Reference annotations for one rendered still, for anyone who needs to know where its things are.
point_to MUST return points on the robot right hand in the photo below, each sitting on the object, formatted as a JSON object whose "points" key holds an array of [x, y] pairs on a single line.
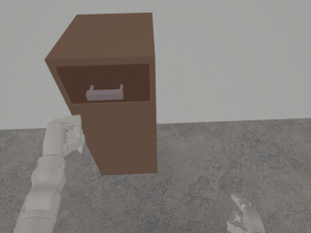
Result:
{"points": [[246, 223]]}

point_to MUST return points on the left robot forearm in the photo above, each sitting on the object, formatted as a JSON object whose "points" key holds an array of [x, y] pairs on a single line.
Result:
{"points": [[40, 207]]}

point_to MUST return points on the handle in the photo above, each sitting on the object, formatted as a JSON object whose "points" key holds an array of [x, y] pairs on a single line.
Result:
{"points": [[104, 94]]}

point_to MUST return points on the drawer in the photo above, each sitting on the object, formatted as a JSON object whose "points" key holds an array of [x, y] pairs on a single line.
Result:
{"points": [[135, 79]]}

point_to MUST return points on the cabinet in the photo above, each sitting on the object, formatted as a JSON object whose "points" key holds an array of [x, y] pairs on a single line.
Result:
{"points": [[121, 136]]}

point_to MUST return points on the robot left hand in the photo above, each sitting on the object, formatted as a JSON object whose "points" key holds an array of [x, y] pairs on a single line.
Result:
{"points": [[56, 136]]}

